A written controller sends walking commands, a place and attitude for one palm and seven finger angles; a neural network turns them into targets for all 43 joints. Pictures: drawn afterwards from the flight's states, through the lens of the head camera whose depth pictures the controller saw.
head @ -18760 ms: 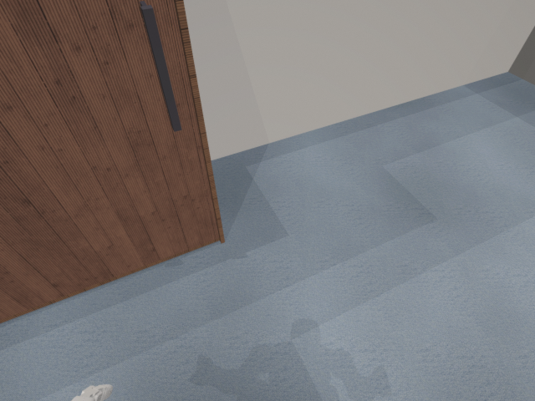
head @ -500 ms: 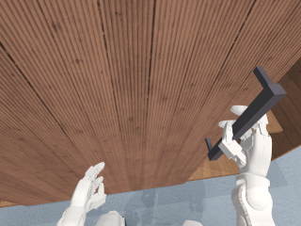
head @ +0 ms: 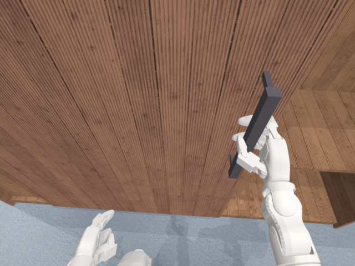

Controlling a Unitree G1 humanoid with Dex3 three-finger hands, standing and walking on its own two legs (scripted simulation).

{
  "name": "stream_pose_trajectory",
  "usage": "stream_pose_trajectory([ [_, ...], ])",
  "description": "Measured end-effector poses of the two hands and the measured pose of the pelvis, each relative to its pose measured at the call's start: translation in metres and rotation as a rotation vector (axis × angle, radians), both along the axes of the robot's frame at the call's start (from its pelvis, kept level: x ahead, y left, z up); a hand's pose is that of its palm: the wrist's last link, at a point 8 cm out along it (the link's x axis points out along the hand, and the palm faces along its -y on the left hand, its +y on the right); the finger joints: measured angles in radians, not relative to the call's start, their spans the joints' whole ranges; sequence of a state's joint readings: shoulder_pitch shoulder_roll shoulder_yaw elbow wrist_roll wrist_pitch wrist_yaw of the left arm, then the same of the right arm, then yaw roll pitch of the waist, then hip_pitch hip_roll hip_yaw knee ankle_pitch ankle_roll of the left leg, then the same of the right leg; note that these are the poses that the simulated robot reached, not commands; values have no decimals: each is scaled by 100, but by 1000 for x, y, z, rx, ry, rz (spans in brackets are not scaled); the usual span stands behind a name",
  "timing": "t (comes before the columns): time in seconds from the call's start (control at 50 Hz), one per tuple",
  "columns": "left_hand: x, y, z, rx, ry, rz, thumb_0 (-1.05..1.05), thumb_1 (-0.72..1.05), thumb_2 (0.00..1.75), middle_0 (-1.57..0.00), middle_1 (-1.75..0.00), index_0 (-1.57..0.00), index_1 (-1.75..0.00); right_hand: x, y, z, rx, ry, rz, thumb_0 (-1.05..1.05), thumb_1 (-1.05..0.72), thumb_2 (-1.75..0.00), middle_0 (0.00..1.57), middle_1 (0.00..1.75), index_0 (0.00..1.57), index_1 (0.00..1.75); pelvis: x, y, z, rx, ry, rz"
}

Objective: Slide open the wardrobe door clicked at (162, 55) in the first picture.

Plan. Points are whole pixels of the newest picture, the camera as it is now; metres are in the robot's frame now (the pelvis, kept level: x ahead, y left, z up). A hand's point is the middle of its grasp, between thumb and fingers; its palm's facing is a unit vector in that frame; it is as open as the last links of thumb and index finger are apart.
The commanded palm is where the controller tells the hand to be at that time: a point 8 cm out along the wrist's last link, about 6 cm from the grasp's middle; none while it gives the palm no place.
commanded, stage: step sideways, sliding the door along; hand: right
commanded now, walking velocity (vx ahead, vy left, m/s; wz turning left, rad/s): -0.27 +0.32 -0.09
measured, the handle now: (246, 136) +0.37 -0.14 +0.08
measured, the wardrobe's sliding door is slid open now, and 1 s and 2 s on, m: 0.62 0.68 0.68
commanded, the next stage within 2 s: stop walking and hold the door there in 0.40 s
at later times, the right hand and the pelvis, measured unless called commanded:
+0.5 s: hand (207, 147) +0.33 -0.05 +0.10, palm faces +0.33 +0.94 -0.03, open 6.2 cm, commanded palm +0.29 -0.08 +0.08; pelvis -0.07 +0.17 +0.00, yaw -3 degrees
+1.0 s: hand (210, 147) +0.33 -0.06 +0.10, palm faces +0.46 +0.86 -0.22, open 6.1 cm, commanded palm +0.29 -0.08 +0.08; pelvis -0.06 +0.23 -0.02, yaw -2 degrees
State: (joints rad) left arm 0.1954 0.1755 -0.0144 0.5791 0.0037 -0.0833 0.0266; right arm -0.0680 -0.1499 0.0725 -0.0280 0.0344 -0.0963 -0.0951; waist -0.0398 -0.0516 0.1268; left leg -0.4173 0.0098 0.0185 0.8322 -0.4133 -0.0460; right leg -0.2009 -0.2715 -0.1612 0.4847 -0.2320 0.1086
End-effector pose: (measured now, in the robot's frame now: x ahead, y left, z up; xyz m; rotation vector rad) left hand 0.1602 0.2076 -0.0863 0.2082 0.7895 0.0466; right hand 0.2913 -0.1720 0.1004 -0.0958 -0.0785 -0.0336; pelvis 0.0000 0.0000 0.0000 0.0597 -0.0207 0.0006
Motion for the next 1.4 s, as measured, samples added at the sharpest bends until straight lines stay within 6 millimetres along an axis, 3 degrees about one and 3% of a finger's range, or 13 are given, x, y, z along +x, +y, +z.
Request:
stream_pose_trajectory([
  [0.1,-25,56,-27,-60,17,53,1,90,90,-20,-30,-20,-30,1,38,0,-79,-28,-63,-1,-70,-80,41,135,23,139,-16,57,-15,-28,-3,9],
  [0.18,-41,102,-37,-25,73,85,1,90,90,-20,-30,-20,-30,-1,63,3,-78,19,-147,0,-72,-82,39,134,20,139,-34,84,-8,-67,19,13],
  [0.3,-59,152,-25,63,98,94,1,90,90,-20,-30,-20,-30,-3,71,4,-38,47,-244,1,-76,-84,31,132,17,140,-53,115,-2,-89,39,-18],
  [0.36,-61,169,-21,116,72,69,1,90,90,-20,-30,-20,-30,-2,74,2,31,11,-256,2,-78,-86,31,134,17,139,-60,127,-14,-41,47,-39],
  [0.46,-62,179,-12,106,104,-12,1,90,90,-20,-30,-19,-30,-3,77,3,61,22,-291,2,-79,-85,28,137,17,135,-69,156,-8,-35,8,-63],
  [0.58,-54,192,-7,51,128,-47,1,90,90,-20,-30,-20,-30,-3,74,5,-16,50,-308,0,-75,-85,29,133,21,136,-62,192,2,16,20,-37],
  [0.7,-43,239,-28,-2,63,7,1,90,90,-21,-30,-20,-30,-4,76,8,-137,63,-424,-5,-67,-84,38,128,28,136,-46,235,-19,-24,18,-23],
  [0.78,-48,278,-40,51,84,89,1,90,90,-21,-30,-20,-30,-4,80,11,-131,109,-490,-5,-66,-83,38,125,30,135,-50,238,-17,-41,8,-45],
  [0.86,-64,305,-32,134,119,124,1,90,90,-20,-30,-20,-30,-4,80,11,-112,121,-500,-5,-66,-84,37,125,32,136,-53,237,-13,-69,5,-59],
  [0.96,-88,316,-21,204,121,162,1,90,90,-20,-30,-20,-30,-4,78,9,-106,90,-467,-5,-66,-84,37,129,32,137,-58,228,-18,-50,-5,-52],
  [1.06,-113,300,-12,159,120,178,1,90,90,-20,-30,-20,-30,-5,79,9,-105,103,-457,-5,-69,-81,33,130,28,136,-63,230,-9,-40,0,-14],
  [1.18,-141,284,-27,83,158,161,1,90,90,-20,-30,-20,-30,-5,80,11,-109,123,-469,-5,-70,-80,32,127,28,136,-69,240,-11,-59,13,18],
  [1.4,-184,294,-28,138,218,253,1,90,90,-21,-30,-20,-30,-4,77,13,-101,155,-444,-4,-68,-81,33,126,34,138,-78,226,-8,-49,0,36],
])
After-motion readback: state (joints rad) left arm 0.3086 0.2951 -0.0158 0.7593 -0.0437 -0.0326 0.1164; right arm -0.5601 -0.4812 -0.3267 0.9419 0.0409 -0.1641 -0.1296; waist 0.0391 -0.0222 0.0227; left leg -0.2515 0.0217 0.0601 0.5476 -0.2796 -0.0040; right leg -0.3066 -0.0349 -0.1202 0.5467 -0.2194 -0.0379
